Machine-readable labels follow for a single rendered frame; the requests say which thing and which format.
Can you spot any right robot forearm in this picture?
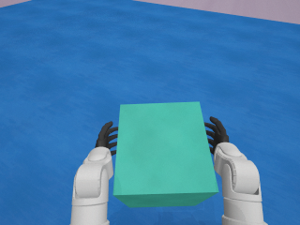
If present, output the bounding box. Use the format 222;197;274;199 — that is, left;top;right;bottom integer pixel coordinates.
214;142;268;225

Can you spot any right robot hand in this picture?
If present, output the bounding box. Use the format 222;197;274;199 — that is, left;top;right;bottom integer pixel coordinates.
204;116;229;155

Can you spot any left robot forearm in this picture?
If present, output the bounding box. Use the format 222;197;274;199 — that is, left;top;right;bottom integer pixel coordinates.
70;146;113;225

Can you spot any carton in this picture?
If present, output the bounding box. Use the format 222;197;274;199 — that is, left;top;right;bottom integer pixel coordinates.
112;101;219;208

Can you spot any left robot hand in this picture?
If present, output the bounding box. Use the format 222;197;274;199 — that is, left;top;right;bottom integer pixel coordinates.
95;121;119;156

